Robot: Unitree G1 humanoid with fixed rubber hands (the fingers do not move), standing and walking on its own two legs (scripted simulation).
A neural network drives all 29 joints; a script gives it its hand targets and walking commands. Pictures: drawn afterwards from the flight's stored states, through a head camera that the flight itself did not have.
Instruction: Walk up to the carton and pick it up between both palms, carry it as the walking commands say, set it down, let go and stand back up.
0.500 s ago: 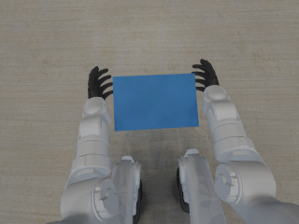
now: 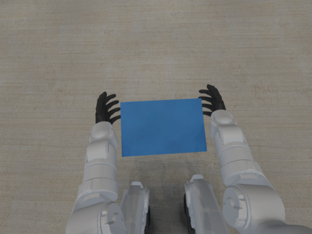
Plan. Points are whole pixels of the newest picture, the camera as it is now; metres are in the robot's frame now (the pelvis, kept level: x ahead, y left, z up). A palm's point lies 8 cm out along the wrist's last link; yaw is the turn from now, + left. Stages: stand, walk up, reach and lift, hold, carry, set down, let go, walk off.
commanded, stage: reach and lift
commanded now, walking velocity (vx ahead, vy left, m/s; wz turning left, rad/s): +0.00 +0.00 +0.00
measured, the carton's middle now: (160, 130) +0.41 +0.00 -0.13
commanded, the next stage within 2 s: none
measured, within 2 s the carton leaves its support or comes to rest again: neither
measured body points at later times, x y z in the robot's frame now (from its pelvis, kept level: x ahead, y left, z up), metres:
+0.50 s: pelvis +0.03 +0.00 +0.07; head +0.17 -0.02 +0.50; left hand +0.41 +0.15 +0.03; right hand +0.43 -0.15 +0.01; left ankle +0.06 +0.13 -0.55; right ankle +0.10 -0.12 -0.55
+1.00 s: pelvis +0.04 +0.00 +0.13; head +0.14 -0.03 +0.57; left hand +0.40 +0.15 +0.11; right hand +0.41 -0.15 +0.09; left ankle +0.06 +0.13 -0.55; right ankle +0.10 -0.12 -0.55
